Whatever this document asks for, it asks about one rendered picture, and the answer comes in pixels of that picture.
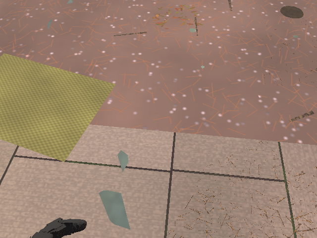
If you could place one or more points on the robot left hand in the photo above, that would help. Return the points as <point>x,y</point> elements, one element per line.
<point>61,227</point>

